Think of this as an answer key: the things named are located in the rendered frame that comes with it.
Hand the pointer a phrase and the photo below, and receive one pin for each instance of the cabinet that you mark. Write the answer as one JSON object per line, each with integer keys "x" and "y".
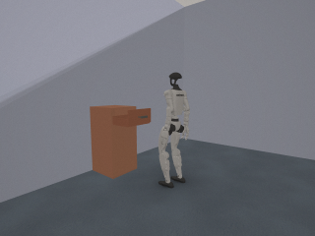
{"x": 114, "y": 148}

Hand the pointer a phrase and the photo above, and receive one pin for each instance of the robot right forearm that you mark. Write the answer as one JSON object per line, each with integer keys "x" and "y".
{"x": 186, "y": 118}

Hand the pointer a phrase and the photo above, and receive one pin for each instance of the left robot upper arm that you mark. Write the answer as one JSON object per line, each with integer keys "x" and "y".
{"x": 168, "y": 96}

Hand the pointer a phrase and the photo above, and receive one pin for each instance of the robot left forearm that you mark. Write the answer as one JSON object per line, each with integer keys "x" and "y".
{"x": 168, "y": 119}

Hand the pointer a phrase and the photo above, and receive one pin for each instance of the handle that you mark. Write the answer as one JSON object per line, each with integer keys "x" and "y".
{"x": 142, "y": 117}

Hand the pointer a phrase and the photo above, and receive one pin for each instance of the right robot hand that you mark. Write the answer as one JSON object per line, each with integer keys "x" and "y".
{"x": 186, "y": 130}

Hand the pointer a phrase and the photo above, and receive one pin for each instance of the right robot upper arm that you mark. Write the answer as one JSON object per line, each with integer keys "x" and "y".
{"x": 185, "y": 102}

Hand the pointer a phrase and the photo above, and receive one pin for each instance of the robot left thigh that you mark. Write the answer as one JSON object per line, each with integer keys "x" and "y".
{"x": 161, "y": 148}

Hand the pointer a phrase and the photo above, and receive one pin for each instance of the robot right thigh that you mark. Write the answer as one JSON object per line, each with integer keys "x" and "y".
{"x": 174, "y": 140}

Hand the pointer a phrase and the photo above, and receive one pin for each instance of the left robot hand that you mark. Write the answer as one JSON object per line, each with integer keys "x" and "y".
{"x": 164, "y": 135}

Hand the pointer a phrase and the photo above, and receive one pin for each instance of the drawer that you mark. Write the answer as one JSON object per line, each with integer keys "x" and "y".
{"x": 132, "y": 118}

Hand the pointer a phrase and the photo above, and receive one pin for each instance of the robot thigh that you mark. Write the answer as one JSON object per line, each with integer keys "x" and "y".
{"x": 161, "y": 148}
{"x": 174, "y": 140}

